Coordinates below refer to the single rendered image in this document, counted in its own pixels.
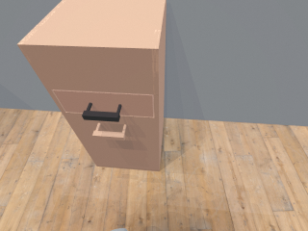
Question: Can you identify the handle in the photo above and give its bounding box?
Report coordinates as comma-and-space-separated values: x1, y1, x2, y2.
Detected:
82, 103, 122, 122
92, 130, 125, 141

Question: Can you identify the drawer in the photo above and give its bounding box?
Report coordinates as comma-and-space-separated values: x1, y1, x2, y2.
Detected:
53, 90, 154, 117

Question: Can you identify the cabinet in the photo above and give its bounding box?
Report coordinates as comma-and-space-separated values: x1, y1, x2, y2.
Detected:
17, 0, 167, 171

